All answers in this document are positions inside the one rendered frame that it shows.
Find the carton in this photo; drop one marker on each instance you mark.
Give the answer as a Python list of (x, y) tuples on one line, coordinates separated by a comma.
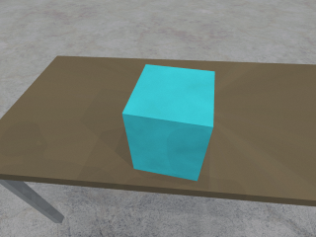
[(168, 120)]

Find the table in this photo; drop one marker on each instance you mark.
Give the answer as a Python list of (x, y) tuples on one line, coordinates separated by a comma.
[(68, 129)]

